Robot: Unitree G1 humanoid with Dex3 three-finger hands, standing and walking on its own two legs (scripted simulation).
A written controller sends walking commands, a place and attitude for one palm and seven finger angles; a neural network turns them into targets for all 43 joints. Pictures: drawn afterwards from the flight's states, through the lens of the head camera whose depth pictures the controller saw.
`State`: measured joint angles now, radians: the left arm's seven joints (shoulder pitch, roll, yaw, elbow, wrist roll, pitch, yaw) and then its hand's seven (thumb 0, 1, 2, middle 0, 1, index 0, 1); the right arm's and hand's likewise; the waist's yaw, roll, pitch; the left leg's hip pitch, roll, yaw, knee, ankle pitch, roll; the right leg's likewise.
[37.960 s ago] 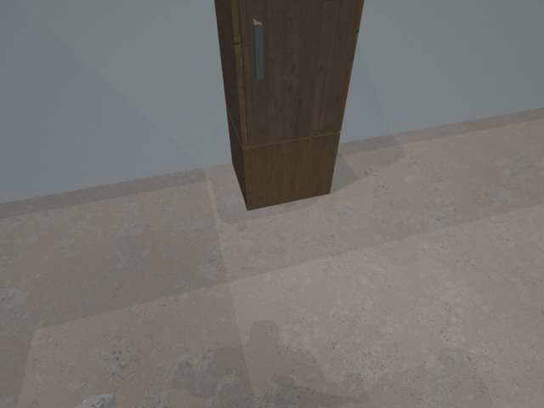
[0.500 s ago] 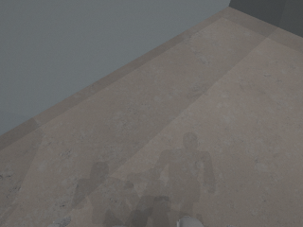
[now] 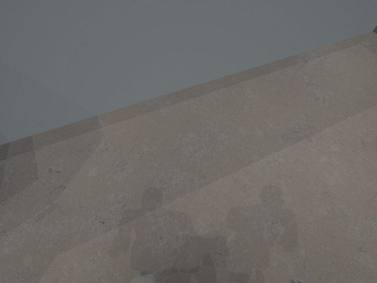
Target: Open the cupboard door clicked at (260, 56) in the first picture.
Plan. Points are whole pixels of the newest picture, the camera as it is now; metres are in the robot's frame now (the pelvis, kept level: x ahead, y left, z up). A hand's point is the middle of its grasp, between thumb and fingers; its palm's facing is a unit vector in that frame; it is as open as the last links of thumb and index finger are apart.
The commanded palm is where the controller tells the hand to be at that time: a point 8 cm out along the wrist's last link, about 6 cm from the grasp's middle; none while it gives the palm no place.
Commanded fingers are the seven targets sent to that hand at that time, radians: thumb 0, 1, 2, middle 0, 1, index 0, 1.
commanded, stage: turn to face it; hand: left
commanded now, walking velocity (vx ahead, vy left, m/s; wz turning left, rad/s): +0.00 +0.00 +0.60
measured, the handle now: out of the picture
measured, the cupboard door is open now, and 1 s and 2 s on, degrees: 41 41 41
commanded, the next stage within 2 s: take the last steps up to it in 1.90 s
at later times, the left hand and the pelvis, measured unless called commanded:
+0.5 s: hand out of the picture +0.03 +0.16 -0.13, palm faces +0.28 -0.92 -0.28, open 7.4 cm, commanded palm none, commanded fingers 0.00 0.90 0.90 -0.20 -0.30 -0.20 -0.30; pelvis +0.00 -0.05 +0.02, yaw +17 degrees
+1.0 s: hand out of the picture +0.00 +0.20 -0.14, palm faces +0.56 -0.77 -0.29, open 7.4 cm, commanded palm none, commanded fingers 0.00 0.90 0.90 -0.20 -0.30 -0.20 -0.30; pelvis +0.02 -0.05 +0.01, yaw +35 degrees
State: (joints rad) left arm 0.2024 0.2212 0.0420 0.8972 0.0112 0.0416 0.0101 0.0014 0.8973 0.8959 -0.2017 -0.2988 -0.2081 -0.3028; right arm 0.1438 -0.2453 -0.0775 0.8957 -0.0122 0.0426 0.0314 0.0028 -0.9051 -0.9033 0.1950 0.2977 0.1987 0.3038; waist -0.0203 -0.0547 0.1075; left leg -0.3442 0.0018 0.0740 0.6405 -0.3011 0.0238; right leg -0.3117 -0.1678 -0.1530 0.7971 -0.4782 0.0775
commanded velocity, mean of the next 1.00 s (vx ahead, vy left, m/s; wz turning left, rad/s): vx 0.00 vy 0.00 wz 0.60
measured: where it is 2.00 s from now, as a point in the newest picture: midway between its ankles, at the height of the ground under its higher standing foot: outside the picture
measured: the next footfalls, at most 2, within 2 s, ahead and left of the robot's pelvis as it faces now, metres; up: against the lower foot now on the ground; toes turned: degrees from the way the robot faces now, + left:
right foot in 0.34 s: +0.06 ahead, -0.16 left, +0.00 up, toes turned +10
left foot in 0.68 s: +0.00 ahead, +0.09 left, +0.00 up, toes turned +29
